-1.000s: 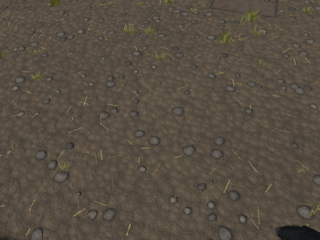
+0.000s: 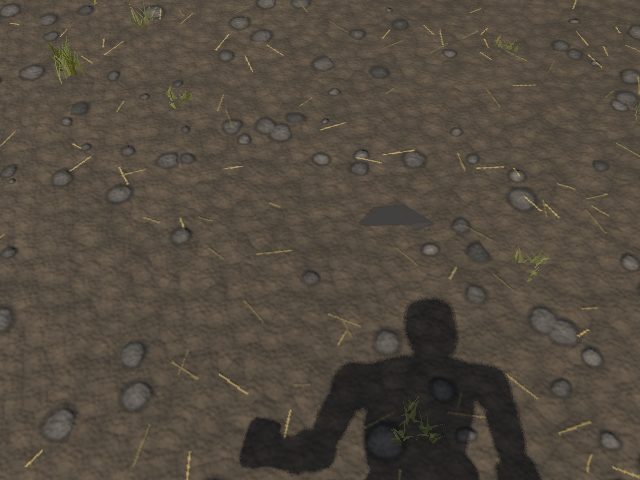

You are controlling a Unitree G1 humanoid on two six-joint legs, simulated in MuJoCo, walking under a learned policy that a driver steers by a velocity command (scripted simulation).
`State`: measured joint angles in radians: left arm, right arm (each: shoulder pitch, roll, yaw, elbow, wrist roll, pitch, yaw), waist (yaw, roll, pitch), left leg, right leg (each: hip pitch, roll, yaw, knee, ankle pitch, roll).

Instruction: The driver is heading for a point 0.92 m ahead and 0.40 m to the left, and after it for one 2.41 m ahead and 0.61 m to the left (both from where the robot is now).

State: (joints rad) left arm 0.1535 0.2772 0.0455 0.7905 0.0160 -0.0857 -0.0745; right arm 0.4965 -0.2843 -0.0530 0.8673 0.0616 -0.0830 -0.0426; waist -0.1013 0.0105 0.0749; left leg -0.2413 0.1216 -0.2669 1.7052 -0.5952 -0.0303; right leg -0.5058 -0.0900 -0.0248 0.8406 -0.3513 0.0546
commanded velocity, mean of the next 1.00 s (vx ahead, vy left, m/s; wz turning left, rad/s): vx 0.98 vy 0.00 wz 0.89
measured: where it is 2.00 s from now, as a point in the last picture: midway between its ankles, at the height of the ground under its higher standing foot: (102, 215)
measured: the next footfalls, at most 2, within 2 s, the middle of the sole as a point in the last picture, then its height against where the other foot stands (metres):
left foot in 0.30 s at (279, 464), level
right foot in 0.72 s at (249, 267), level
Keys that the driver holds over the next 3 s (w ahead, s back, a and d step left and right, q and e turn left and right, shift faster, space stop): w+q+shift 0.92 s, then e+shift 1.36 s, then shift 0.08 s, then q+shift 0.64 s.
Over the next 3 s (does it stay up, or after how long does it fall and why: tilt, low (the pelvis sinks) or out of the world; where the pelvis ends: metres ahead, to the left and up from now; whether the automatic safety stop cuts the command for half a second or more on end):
stays up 1.08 0.47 0.02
